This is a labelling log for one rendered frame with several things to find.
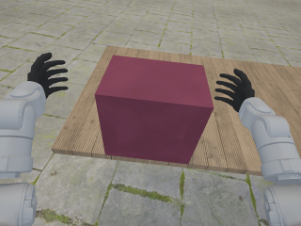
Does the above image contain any robot right upper arm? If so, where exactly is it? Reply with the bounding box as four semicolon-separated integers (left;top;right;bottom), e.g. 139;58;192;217
263;185;301;226

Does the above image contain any left robot hand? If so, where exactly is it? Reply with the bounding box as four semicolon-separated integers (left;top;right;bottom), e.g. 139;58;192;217
27;52;69;99

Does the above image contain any carton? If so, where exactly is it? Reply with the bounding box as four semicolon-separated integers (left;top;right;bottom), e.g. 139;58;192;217
94;55;214;165

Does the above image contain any table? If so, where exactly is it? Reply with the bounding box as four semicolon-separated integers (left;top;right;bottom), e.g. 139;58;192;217
51;45;301;176

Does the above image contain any right robot forearm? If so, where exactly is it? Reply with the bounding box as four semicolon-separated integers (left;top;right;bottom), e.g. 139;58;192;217
238;97;301;186

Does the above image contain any left robot forearm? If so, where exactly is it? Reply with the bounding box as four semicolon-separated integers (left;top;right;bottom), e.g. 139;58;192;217
0;81;46;179

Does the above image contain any robot left upper arm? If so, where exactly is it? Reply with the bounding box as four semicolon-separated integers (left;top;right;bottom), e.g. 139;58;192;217
0;182;37;226

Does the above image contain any right robot hand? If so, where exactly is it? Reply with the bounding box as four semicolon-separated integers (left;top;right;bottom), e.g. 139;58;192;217
214;69;255;113

